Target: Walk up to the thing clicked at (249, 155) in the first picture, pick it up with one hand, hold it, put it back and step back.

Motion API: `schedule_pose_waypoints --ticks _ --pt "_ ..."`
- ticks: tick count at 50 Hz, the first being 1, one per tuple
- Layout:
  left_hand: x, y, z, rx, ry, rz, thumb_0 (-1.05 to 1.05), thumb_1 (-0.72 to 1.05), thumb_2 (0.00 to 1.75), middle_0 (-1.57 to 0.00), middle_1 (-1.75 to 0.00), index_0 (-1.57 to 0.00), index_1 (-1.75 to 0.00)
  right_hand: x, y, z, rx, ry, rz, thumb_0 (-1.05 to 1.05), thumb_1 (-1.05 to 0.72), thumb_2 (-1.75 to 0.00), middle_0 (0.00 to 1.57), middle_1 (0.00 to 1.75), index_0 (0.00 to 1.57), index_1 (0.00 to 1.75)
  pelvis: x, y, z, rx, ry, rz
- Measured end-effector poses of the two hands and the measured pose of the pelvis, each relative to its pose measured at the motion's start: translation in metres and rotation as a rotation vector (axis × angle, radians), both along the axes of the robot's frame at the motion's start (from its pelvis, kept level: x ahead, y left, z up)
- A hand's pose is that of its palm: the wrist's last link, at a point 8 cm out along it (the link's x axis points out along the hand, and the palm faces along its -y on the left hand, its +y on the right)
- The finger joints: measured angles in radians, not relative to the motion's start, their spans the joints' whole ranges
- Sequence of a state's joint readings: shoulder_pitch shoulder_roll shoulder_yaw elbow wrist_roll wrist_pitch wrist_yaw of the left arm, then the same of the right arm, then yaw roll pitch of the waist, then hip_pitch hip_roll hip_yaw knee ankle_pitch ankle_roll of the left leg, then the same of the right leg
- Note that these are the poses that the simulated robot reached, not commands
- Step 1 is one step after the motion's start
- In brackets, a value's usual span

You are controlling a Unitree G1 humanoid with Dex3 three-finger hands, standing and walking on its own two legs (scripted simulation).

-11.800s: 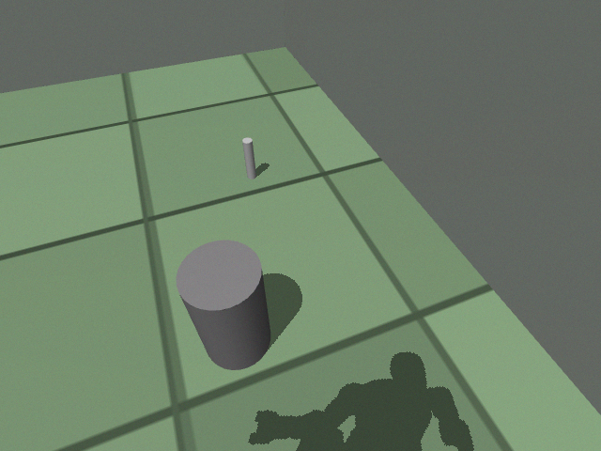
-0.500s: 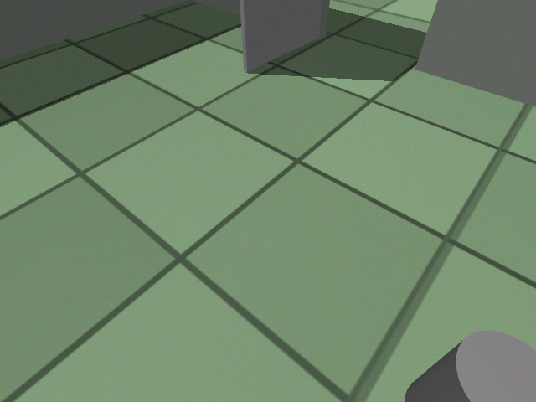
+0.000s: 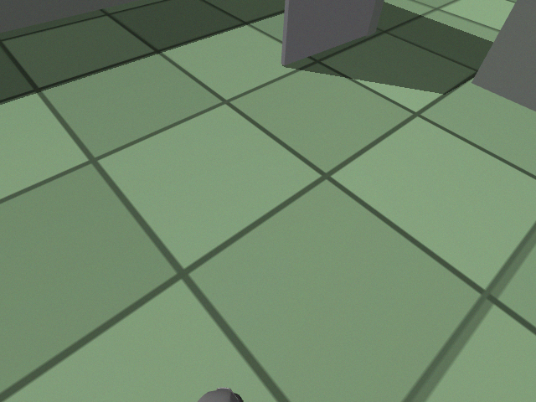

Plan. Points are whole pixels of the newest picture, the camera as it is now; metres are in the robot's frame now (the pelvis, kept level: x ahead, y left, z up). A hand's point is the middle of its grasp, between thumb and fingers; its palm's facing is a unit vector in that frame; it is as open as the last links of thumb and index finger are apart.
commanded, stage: walk up
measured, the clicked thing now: out of the picture +0.44 -1.31 -0.64
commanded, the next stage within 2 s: none
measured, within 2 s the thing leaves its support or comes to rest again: neither
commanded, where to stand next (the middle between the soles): +1.05 -0.02 m, yaw -3 degrees
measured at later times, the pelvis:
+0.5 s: pelvis +0.26 -0.04 +0.00, yaw -2 degrees
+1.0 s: pelvis +0.49 +0.00 +0.01, yaw -3 degrees
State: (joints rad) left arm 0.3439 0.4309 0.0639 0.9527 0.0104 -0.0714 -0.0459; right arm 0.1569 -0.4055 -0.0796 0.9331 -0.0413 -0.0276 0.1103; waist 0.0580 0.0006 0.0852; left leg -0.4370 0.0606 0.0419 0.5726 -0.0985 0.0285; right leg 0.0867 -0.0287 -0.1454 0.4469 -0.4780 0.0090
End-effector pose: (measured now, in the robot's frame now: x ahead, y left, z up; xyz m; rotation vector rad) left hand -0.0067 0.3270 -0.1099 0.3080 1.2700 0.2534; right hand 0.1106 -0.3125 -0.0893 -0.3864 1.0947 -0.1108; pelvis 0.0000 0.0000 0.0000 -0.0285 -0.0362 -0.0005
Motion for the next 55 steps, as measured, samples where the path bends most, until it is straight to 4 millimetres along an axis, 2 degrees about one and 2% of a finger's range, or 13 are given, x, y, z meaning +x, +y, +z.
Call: schedule_pose_waypoints --ticks 2,4,10,16,19,22,25,31,37,42,46,50,55 --pt "0.027 0.001 -0.007 -0.011 0.014 0.002 0.01 0.91 0.90 -0.21 -0.30 -0.20 -0.30 0.030 0.009 0.002 -0.006 -0.050 0.010 0.01 -0.91 -0.90 0.20 0.30 0.20 0.30 0.020 0.007 -0.002 0.023 -0.003 -0.005" --pt "0.058 -0.001 -0.005 -0.024 0.007 -0.021 0.01 0.91 0.90 -0.21 -0.30 -0.20 -0.30 0.050 0.015 0.008 0.005 -0.096 -0.011 0.01 -0.91 -0.90 0.20 0.30 0.20 0.30 0.039 0.010 0.002 0.019 -0.003 -0.002" --pt "0.163 -0.007 0.016 -0.041 -0.103 -0.114 0.01 0.91 0.90 -0.21 -0.30 -0.20 -0.30 0.077 0.014 0.023 0.004 -0.094 -0.063 0.01 -0.91 -0.90 0.21 0.30 0.20 0.30 0.099 0.009 0.018 0.035 -0.007 -0.030" --pt "0.257 -0.015 0.033 -0.012 -0.147 -0.187 0.01 0.91 0.90 -0.21 -0.30 -0.20 -0.30 0.097 -0.012 0.014 0.005 -0.034 -0.113 0.01 -0.90 -0.90 0.21 0.30 0.20 0.30 0.161 -0.005 0.018 0.048 -0.007 -0.044" --pt "0.301 -0.022 0.037 0.021 -0.163 -0.195 0.01 0.91 0.90 -0.21 -0.30 -0.20 -0.30 0.114 -0.032 -0.002 0.010 0.004 -0.145 0.01 -0.90 -0.90 0.21 0.30 0.20 0.30 0.198 -0.018 0.010 0.055 -0.004 -0.046" --pt "0.339 -0.030 0.035 0.064 -0.200 -0.181 0.01 0.91 0.90 -0.21 -0.30 -0.20 -0.30 0.142 -0.051 -0.023 0.005 0.046 -0.150 0.01 -0.90 -0.90 0.21 0.30 0.20 0.30 0.234 -0.034 -0.004 0.033 -0.004 -0.039" --pt "0.359 -0.042 0.040 0.068 -0.228 -0.152 0.01 0.91 0.90 -0.21 -0.30 -0.20 -0.30 0.178 -0.055 -0.027 0.011 0.077 -0.133 0.01 -0.91 -0.90 0.20 0.30 0.20 0.30 0.260 -0.040 -0.001 0.033 -0.012 -0.035" --pt "0.374 -0.051 0.049 0.047 -0.143 -0.117 0.00 0.91 0.90 -0.21 -0.30 -0.20 -0.30 0.263 -0.045 -0.011 0.052 0.021 -0.085 0.01 -0.91 -0.90 0.20 0.30 0.20 0.30 0.312 -0.040 0.017 0.025 -0.002 -0.034" --pt "0.401 -0.035 0.034 0.024 -0.090 -0.080 0.01 0.90 0.90 -0.21 -0.30 -0.20 -0.30 0.339 -0.030 0.001 0.037 0.015 -0.029 0.01 -0.91 -0.90 0.20 0.30 0.20 0.30 0.368 -0.030 0.016 0.000 0.005 -0.023" --pt "0.443 -0.009 0.003 0.008 -0.042 -0.069 0.01 0.90 0.90 -0.21 -0.30 -0.20 -0.30 0.404 -0.015 0.004 -0.016 -0.046 -0.022 0.01 -0.91 -0.90 0.21 0.30 0.20 0.30 0.423 -0.009 -0.002 0.011 -0.002 -0.024" --pt "0.494 -0.004 -0.002 -0.009 -0.029 -0.095 0.01 0.91 0.90 -0.21 -0.30 -0.20 -0.30 0.428 -0.006 0.015 -0.030 -0.087 -0.070 0.01 -0.91 -0.90 0.21 0.30 0.20 0.30 0.455 0.000 0.003 0.014 -0.010 -0.031" --pt "0.548 -0.006 0.007 -0.031 -0.071 -0.134 0.01 0.91 0.90 -0.21 -0.30 -0.20 -0.30 0.438 -0.003 0.027 -0.038 -0.057 -0.100 0.01 -0.91 -0.90 0.21 0.30 0.20 0.30 0.487 0.002 0.014 0.027 -0.010 -0.045" --pt "0.610 -0.013 0.020 -0.033 -0.097 -0.175 0.01 0.91 0.90 -0.21 -0.30 -0.20 -0.30 0.446 -0.007 0.025 -0.035 -0.003 -0.135 0.01 -0.91 -0.90 0.21 0.30 0.20 0.30 0.527 0.000 0.021 0.036 -0.011 -0.053"
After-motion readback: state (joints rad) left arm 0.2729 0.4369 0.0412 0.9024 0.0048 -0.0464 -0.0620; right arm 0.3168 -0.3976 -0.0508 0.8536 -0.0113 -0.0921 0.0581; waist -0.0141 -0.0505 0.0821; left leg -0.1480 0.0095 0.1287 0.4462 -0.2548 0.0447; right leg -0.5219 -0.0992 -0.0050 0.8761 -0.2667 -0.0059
